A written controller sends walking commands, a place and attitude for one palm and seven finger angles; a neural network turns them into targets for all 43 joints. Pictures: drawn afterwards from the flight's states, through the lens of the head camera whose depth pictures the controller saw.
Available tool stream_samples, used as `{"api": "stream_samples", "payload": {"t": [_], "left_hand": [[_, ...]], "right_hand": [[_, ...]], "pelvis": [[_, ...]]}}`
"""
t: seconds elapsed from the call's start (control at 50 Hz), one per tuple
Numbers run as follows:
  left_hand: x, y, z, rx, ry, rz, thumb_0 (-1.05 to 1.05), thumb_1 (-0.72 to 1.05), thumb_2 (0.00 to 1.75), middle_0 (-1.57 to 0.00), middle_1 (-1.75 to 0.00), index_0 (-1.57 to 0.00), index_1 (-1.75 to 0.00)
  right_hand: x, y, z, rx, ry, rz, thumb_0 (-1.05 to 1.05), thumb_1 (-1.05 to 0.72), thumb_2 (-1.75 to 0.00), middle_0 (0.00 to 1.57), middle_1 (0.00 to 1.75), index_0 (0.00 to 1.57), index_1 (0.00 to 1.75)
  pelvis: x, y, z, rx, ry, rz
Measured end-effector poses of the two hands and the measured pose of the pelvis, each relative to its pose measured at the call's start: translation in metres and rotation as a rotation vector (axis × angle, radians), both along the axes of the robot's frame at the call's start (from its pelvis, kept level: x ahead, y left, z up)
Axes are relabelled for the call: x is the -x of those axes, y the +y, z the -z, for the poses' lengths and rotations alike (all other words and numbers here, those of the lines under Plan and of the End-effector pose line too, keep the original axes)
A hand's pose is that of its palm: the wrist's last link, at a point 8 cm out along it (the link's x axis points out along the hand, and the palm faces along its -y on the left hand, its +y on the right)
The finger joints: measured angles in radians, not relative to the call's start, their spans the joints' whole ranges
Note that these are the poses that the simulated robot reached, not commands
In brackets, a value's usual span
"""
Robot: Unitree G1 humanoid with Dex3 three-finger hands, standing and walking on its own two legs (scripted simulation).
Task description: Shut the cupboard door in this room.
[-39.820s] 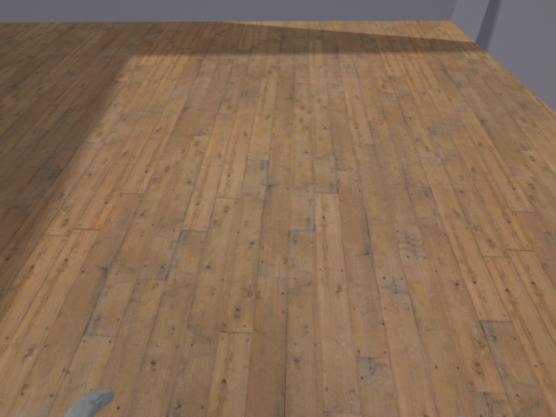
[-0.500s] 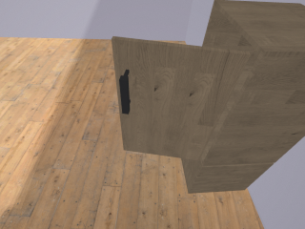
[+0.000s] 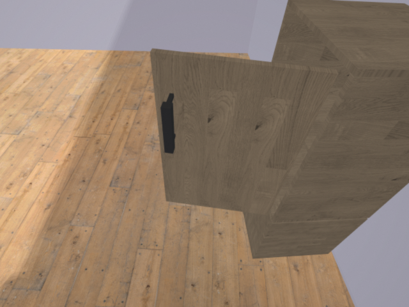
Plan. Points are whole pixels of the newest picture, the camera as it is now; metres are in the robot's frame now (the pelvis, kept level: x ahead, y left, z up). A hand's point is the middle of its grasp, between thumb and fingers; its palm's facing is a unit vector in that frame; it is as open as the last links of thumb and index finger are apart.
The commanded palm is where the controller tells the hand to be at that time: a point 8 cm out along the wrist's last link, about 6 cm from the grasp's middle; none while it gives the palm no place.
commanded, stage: look again from close up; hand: left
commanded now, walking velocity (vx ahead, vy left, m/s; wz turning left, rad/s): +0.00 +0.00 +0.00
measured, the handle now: (170, 124) +0.52 +0.13 +0.06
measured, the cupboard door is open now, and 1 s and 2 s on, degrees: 78 78 78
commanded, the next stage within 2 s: shuffle to correct the standing spot in 0.22 s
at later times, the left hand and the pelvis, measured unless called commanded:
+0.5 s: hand out of the picture -0.02 +0.15 -0.18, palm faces +0.01 -0.99 -0.14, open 7.4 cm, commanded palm none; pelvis +0.01 -0.01 +0.00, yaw -2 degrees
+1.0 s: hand out of the picture +0.03 +0.13 -0.19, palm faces +0.06 -0.98 -0.18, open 7.3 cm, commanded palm none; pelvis +0.05 -0.03 -0.01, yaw +0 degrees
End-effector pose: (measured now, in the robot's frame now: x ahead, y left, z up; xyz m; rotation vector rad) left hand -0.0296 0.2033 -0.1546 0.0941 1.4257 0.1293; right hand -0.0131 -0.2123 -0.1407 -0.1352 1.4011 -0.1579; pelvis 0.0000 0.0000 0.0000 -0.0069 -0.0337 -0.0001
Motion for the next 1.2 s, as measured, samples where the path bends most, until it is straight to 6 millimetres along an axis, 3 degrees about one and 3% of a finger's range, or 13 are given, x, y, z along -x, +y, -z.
{"api": "stream_samples", "payload": {"t": [0.44,0.64,0.72,0.86,0.96,1.04,1.2], "left_hand": [[-0.004,-0.005,0.001,0.009,0.019,0.005,0.0,0.91,0.9,-0.2,-0.3,-0.2,-0.3],[-0.026,-0.02,-0.001,-0.011,0.033,0.015,0.0,0.91,0.9,-0.2,-0.3,-0.2,-0.3],[-0.037,-0.034,0.001,-0.012,0.018,-0.007,0.0,0.91,0.9,-0.2,-0.3,-0.2,-0.3],[-0.057,-0.053,0.001,0.013,0.01,-0.013,0.0,0.91,0.9,-0.2,-0.3,-0.2,-0.3],[-0.059,-0.037,-0.002,-0.02,-0.012,-0.023,0.02,0.92,0.9,-0.21,-0.3,-0.2,-0.3],[-0.056,-0.015,0.007,-0.043,-0.025,-0.022,0.01,0.92,0.9,-0.21,-0.3,-0.2,-0.3],[-0.065,0.024,-0.004,-0.112,-0.122,0.034,0.01,0.91,0.9,-0.2,-0.3,-0.2,-0.3]], "right_hand": [[0.002,0.002,0.002,-0.009,0.015,0.025,0.0,-0.92,-0.9,0.2,0.3,0.2,0.3],[0.005,-0.022,0.009,-0.012,0.068,0.078,0.0,-0.91,-0.9,0.2,0.3,0.2,0.3],[-0.008,-0.034,0.01,-0.006,0.086,0.058,0.0,-0.91,-0.9,0.2,0.3,0.2,0.3],[-0.052,-0.042,0.004,0.023,0.033,0.03,0.01,-0.92,-0.9,0.2,0.3,0.2,0.3],[-0.072,-0.051,-0.001,0.052,-0.021,0.016,0.02,-0.94,-0.9,0.2,0.3,0.2,0.3],[-0.085,-0.05,0.002,0.072,-0.075,0.004,0.01,-0.93,-0.9,0.2,0.3,0.2,0.3],[-0.086,-0.03,0.001,0.044,-0.214,-0.027,0.0,-0.92,-0.9,0.2,0.3,0.2,0.3]], "pelvis": [[-0.007,-0.003,0.001,-0.006,0.002,0.016],[-0.031,-0.028,0.006,-0.01,0.026,0.034],[-0.045,-0.038,0.008,0.001,0.035,0.019],[-0.055,-0.043,0.003,-0.005,0.04,0.013],[-0.049,-0.038,0.002,-0.016,0.028,0.007],[-0.041,-0.028,0.01,-0.015,0.027,0.011],[-0.01,-0.014,0.011,-0.021,0.001,0.001]]}}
